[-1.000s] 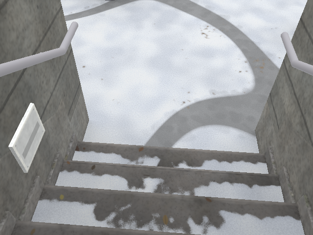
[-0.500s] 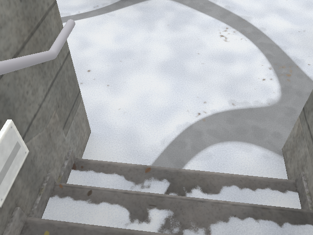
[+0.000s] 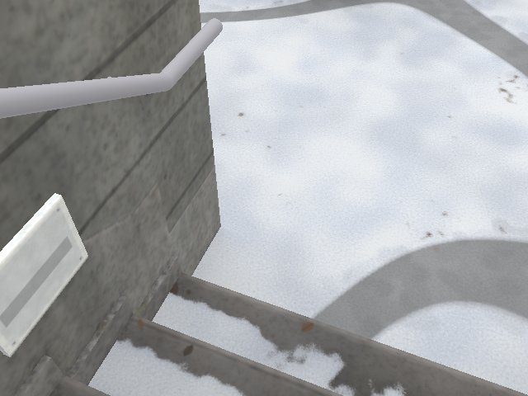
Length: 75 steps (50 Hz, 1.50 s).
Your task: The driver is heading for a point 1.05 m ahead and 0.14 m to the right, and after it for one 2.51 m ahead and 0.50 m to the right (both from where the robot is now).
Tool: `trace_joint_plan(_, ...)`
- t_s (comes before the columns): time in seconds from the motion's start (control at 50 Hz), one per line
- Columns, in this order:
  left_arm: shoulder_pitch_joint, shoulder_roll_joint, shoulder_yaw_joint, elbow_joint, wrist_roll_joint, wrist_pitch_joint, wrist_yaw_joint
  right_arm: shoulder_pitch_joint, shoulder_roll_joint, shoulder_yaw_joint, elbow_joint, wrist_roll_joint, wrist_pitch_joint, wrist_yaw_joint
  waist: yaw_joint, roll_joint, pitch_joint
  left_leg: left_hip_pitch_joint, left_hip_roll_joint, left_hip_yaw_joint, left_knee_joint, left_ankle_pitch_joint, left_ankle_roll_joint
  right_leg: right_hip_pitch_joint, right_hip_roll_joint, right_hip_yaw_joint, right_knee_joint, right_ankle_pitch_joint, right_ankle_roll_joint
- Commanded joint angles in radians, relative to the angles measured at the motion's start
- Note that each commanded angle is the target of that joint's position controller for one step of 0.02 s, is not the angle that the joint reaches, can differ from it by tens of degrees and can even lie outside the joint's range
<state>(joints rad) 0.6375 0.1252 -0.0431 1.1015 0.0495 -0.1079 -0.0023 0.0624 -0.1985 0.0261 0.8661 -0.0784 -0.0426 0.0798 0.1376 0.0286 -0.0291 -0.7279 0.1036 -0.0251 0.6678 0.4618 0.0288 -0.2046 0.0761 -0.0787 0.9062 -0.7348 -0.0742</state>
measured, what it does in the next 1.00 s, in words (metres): goes down: left foot 0.17 m lower, then right foot 0.17 m lower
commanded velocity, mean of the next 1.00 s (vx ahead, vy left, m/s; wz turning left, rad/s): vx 0.35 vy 0.00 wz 0.01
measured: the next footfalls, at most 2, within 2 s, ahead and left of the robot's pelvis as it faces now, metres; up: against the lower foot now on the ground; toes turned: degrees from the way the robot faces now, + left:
left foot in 0.14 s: +0.24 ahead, +0.12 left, -0.17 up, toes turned +5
right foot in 0.64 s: +0.52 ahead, -0.10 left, -0.33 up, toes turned -5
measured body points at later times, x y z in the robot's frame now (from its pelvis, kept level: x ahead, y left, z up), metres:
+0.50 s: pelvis +0.29 +0.03 -0.14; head +0.29 +0.03 +0.31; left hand +0.44 +0.26 -0.26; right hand +0.16 -0.20 -0.28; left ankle +0.20 +0.12 -0.84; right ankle +0.45 -0.12 -0.83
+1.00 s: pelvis +0.46 -0.01 -0.27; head +0.47 -0.02 +0.18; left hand +0.42 +0.22 -0.42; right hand +0.55 -0.22 -0.43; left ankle +0.54 +0.12 -0.92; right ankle +0.48 -0.10 -1.00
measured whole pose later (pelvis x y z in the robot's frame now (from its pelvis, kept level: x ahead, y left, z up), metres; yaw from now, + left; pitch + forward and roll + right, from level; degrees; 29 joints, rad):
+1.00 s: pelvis +0.46 -0.01 -0.27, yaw +0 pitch +0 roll +0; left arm 0.41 0.18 -0.03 1.05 0.05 -0.09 -0.05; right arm 0.19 -0.18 -0.01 0.94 -0.10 0.00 0.07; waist 0.02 0.04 0.01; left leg -0.70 0.04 -0.01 1.13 -0.15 -0.05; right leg -0.32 0.01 -0.10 0.59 -0.27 -0.06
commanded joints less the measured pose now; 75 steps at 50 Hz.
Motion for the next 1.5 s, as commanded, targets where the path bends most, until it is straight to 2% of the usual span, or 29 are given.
trace_joint_plan(0.02, 0.030, 0.180, 0.049, -0.049, -0.053, 0.034, 0.031, -0.248, -0.040, -0.025, -0.094, 0.136, -0.008, -0.031, 0.052, 0.005, 0.224, 0.133, -0.071, 0.091, -0.166, -0.050, -0.022, -0.125, -0.201, 0.291, -0.206, 0.584, -0.126)
trace_joint_plan(0.08, 0.078, 0.150, 0.066, -0.017, -0.008, 0.068, 0.045, -0.145, -0.047, -0.029, -0.054, 0.110, -0.010, -0.065, 0.053, -0.105, 0.223, 0.267, -0.052, 0.072, -0.347, -0.150, -0.006, 0.033, -0.171, 0.228, 0.012, 0.796, -0.103)
trace_joint_plan(0.1, 0.065, 0.132, 0.035, 0.005, 0.076, 0.034, -0.033, 0.128, -0.076, -0.025, 0.003, -0.092, 0.001, -0.008, -0.096, -0.142, 0.089, 0.463, 0.022, 0.010, -0.364, -0.157, 0.052, 0.031, -0.215, 0.294, 0.129, 0.829, -0.098)
trace_joint_plan(0.14, 0.051, 0.165, 0.058, 0.042, 0.058, 0.029, -0.139, 0.694, -0.234, -0.128, 0.167, -0.067, -0.008, -0.003, -0.328, 0.198, -0.120, 1.272, 0.057, 0.028, -0.264, 0.061, 0.211, -0.441, -0.062, 0.190, 0.784, 0.366, 0.019)
trace_joint_plan(0.16, 0.012, 0.144, 0.097, -0.052, -0.114, 0.037, 0.000, 0.565, -0.234, -0.107, 0.169, 0.054, -0.009, -0.029, -0.229, 0.058, -0.221, 1.311, 0.282, -0.126, 0.076, 0.763, 0.160, -0.620, 0.006, 0.079, 1.072, -0.228, 0.001)
trace_joint_plan(0.2, -0.056, 0.144, 0.075, -0.120, -0.080, 0.060, 0.064, 0.487, -0.196, -0.115, 0.127, 0.107, -0.003, -0.057, -0.233, 0.073, -0.315, 1.313, 0.376, -0.319, -0.063, 0.118, 0.319, -0.882, -0.086, 0.076, 1.117, -0.100, 0.008)
trace_joint_plan(0.26, -0.184, 0.126, 0.089, -0.134, -0.003, 0.091, 0.044, 0.347, -0.051, -0.068, 0.119, 0.069, -0.024, -0.075, -0.114, -0.042, 0.066, 0.591, 0.245, -0.233, -0.232, -0.297, 0.255, -0.703, -0.159, 0.202, 0.640, 0.331, 0.003)
trace_joint_plan(0.28, -0.138, 0.017, 0.039, -0.134, 0.058, 0.036, -0.019, 0.348, -0.037, -0.042, 0.129, -0.090, -0.055, -0.025, -0.045, -0.032, 0.180, 0.282, 0.140, -0.156, -0.323, -0.464, 0.229, -0.604, -0.243, 0.223, 0.452, 0.642, -0.032)
trace_joint_plan(0.34, -0.240, 0.080, 0.053, -0.100, 0.072, 0.015, -0.087, 0.384, -0.007, -0.030, 0.134, -0.033, -0.081, -0.019, -0.102, 0.051, 0.088, 0.171, 0.091, -0.116, -0.296, -0.559, 0.295, -0.492, -0.211, 0.133, 0.229, 0.875, -0.024)
trace_joint_plan(0.36, -0.190, 0.102, 0.076, -0.129, 0.007, 0.063, -0.021, 0.307, -0.171, -0.084, 0.104, 0.105, -0.055, -0.078, -0.014, 0.088, -0.033, 0.236, 0.143, -0.170, -0.232, -0.173, 0.265, -0.324, -0.160, 0.089, 0.268, 0.835, 0.038)
trace_joint_plan(0.38, -0.283, 0.138, 0.085, -0.162, -0.023, 0.066, -0.003, 0.376, -0.122, -0.078, 0.150, 0.137, -0.065, -0.098, -0.058, 0.031, -0.019, 0.381, 0.118, -0.178, -0.179, -0.247, 0.245, -0.491, -0.194, 0.161, 0.158, 0.988, 0.047)
trace_joint_plan(0.48, -0.537, 0.113, 0.087, -0.235, -0.012, 0.070, -0.026, 0.422, -0.069, -0.056, 0.156, 0.092, -0.040, -0.121, -0.151, 0.029, 0.105, 0.276, 0.043, -0.120, -0.058, -0.808, 0.171, -0.332, -0.136, 0.118, -0.197, 1.235, 0.033)
trace_joint_plan(0.5, -0.527, 0.085, 0.050, -0.214, 0.093, 0.054, -0.066, 0.650, 0.064, -0.001, 0.250, -0.082, -0.073, -0.090, -0.234, -0.003, 0.234, 0.450, 0.119, -0.136, 0.024, -0.867, 0.211, -0.586, -0.220, 0.169, -0.342, 1.152, 0.057)
trace_joint_plan(0.52, -0.609, 0.076, 0.053, -0.238, 0.083, 0.046, -0.078, 0.821, 0.074, -0.008, 0.308, -0.058, -0.079, -0.093, -0.304, -0.003, 0.239, 0.608, 0.126, -0.208, 0.067, -0.817, 0.236, -0.683, -0.216, 0.159, -0.449, 1.125, 0.070)
trace_joint_plan(0.54, -0.779, 0.103, 0.076, -0.306, -0.034, 0.037, -0.049, 0.562, -0.046, -0.047, 0.192, 0.067, -0.043, -0.130, -0.315, -0.040, 0.192, 0.430, 0.034, -0.154, 0.062, -0.696, 0.181, -0.422, -0.142, 0.101, -0.476, 1.185, 0.075)
trace_joint_plan(0.64, -0.308, 0.122, 0.086, -0.121, -0.040, 0.023, -0.023, 0.551, -0.062, -0.049, 0.206, 0.051, 0.019, -0.156, -0.141, -0.078, 0.106, 0.364, -0.066, -0.021, 0.588, -0.606, 0.131, 0.143, -0.150, 0.034, -0.768, 1.323, 0.034)
trace_joint_plan(0.66, 0.040, 0.311, 0.159, -0.044, 0.029, 0.026, -0.039, 0.658, -0.014, -0.003, 0.300, -0.089, 0.003, -0.028, 0.011, -0.219, -0.055, 0.100, -0.035, -0.073, 0.827, -0.738, -0.013, 0.646, -0.239, 0.072, -0.695, 1.459, -0.113)
trace_joint_plan(0.68, 0.023, 0.401, 0.174, -0.092, 0.010, 0.044, -0.075, 0.833, 0.050, -0.018, 0.289, -0.016, -0.011, 0.047, -0.066, -0.363, -0.421, -0.101, -0.140, 0.027, 1.340, -1.384, -0.070, 1.040, -0.448, 0.168, -0.221, 1.953, -0.336)
trace_joint_plan(0.7, -0.065, 0.254, 0.132, -0.076, -0.046, 0.072, -0.056, 0.576, -0.153, -0.082, 0.168, 0.163, 0.003, -0.093, -0.044, -0.116, -0.327, -0.303, -0.149, 0.082, 1.432, -1.512, -0.022, 0.907, -0.553, 0.299, -0.199, 2.192, -0.220)
trace_joint_plan(0.78, -0.267, 0.147, 0.064, -0.123, -0.047, 0.077, 0.015, 0.379, -0.044, -0.061, 0.126, 0.066, 0.097, -0.164, -0.140, -0.064, 0.011, -0.143, -0.087, -0.002, 1.209, -1.094, 0.000, 0.071, -0.475, 0.226, -0.527, 1.257, -0.243)
trace_joint_plan(0.86, -0.279, 0.134, 0.033, -0.111, -0.043, 0.028, 0.026, 0.299, 0.042, -0.056, 0.084, 0.060, 0.115, -0.143, -0.206, -0.090, 0.087, -0.158, -0.139, -0.058, 0.956, -0.705, -0.032, -0.181, -0.386, 0.211, -0.504, 1.088, -0.213)
trace_joint_plan(0.92, -0.364, 0.114, 0.007, -0.126, -0.051, 0.006, 0.035, 0.275, 0.043, -0.041, 0.083, 0.045, 0.103, -0.112, -0.252, -0.128, -0.010, 0.215, -0.094, 0.000, 0.350, -0.401, -0.042, -0.275, -0.296, 0.095, -0.564, 0.984, -0.120)
trace_joint_plan(0.94, -0.376, 0.186, 0.033, -0.135, 0.055, -0.002, -0.051, 0.515, 0.047, -0.014, 0.187, -0.043, 0.077, 0.001, -0.282, -0.248, 0.200, 0.273, -0.038, 0.052, 0.550, -0.422, -0.049, -0.569, -0.201, 0.018, -0.627, 0.458, -0.043)
trace_joint_plan(0.96, -0.402, 0.228, 0.048, -0.149, 0.032, -0.007, -0.075, 0.558, -0.007, -0.034, 0.198, -0.063, 0.049, 0.038, -0.276, -0.174, 0.164, 0.427, -0.072, 0.075, 0.571, -0.528, -0.084, -0.667, -0.212, 0.088, -0.636, 0.214, -0.062)
trace_joint_plan(1.06, -0.384, 0.196, 0.046, -0.138, -0.091, 0.003, -0.078, 0.253, -0.030, -0.043, 0.090, 0.050, -0.007, -0.004, -0.197, -0.055, 0.005, 0.540, -0.051, 0.067, -0.205, -0.613, -0.123, -0.214, -0.288, 0.306, -0.486, 0.414, -0.087)
trace_joint_plan(1.1, -0.084, 0.137, 0.052, -0.129, -0.066, 0.005, -0.061, 0.094, -0.097, -0.036, 0.037, 0.051, -0.039, 0.016, -0.007, 0.120, -0.076, 0.624, 0.069, -0.086, -0.195, -0.305, 0.137, -0.199, -0.114, 0.064, -0.416, 0.386, 0.059)
trace_joint_plan(1.14, -0.330, 0.212, 0.083, -0.186, -0.032, 0.028, -0.055, 0.135, -0.124, -0.049, 0.088, 0.066, -0.044, 0.048, -0.095, 0.014, 0.030, 0.358, 0.004, -0.052, -0.252, -0.551, 0.061, -0.067, -0.083, -0.005, -0.360, 0.423, 0.091)
trace_joint_plan(1.42, -0.429, 0.211, 0.131, -0.155, -0.039, 0.027, -0.050, 0.137, -0.166, -0.097, 0.105, 0.059, -0.053, 0.022, -0.144, -0.008, -0.044, 0.511, -0.025, 0.048, -0.166, -0.361, 0.032, -0.044, -0.092, 0.034, -0.402, 0.653, 0.064)
trace_joint_plan(1.5, -0.499, 0.214, 0.156, -0.201, 0.013, 0.021, 0.000, 0.380, -0.217, -0.147, 0.170, 0.006, -0.055, -0.066, -0.265, 0.129, 0.061, 0.679, 0.240, -0.311, -0.395, -1.186, 0.280, -0.411, -0.053, 0.045, -0.179, 0.176, 0.020)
